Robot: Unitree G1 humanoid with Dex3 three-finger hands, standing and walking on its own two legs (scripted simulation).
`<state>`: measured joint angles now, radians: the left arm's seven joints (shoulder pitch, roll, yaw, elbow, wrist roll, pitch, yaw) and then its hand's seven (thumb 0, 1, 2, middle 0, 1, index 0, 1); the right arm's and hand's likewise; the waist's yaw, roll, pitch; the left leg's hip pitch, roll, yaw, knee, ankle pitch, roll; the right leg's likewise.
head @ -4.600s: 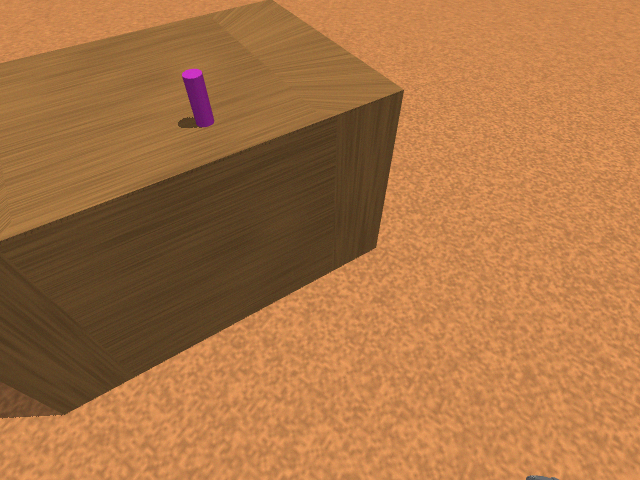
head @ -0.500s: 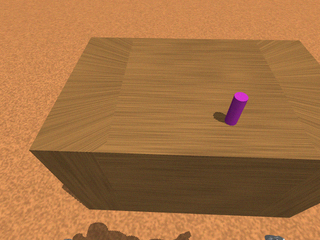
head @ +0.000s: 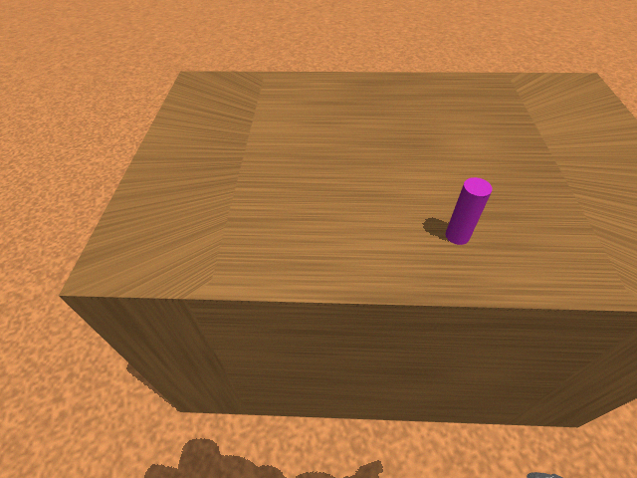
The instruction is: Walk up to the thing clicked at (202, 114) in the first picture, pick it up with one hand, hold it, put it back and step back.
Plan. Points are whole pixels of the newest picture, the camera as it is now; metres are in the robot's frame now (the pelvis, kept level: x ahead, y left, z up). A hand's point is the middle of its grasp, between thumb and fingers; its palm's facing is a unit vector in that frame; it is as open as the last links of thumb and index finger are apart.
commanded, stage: stand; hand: right
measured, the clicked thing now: (466, 213) +0.52 -0.24 -0.02
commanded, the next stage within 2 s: none
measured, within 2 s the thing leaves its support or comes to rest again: neither
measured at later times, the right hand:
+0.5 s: hand out of the picture +0.07 -0.26 -0.16, palm faces -0.04 +0.94 -0.34, open 7.4 cm
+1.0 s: hand out of the picture +0.09 -0.26 -0.16, palm faces -0.04 +0.94 -0.34, open 7.4 cm
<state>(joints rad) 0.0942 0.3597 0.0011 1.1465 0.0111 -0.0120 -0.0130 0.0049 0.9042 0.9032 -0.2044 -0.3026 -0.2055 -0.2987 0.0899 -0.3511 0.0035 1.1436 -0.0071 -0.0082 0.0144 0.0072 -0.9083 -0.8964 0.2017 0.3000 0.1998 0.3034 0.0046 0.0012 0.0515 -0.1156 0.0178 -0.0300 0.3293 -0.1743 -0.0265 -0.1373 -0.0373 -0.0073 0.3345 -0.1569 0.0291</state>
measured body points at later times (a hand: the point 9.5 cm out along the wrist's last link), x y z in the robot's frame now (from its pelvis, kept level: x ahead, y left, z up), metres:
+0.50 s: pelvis +0.00 -0.01 +0.00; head +0.01 -0.01 +0.45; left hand +0.07 +0.30 -0.13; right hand +0.08 -0.31 -0.13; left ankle +0.01 +0.14 -0.75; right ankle +0.02 -0.14 -0.75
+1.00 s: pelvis +0.01 -0.01 +0.00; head +0.02 -0.01 +0.45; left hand +0.09 +0.30 -0.13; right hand +0.09 -0.31 -0.13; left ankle +0.01 +0.14 -0.75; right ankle +0.02 -0.14 -0.75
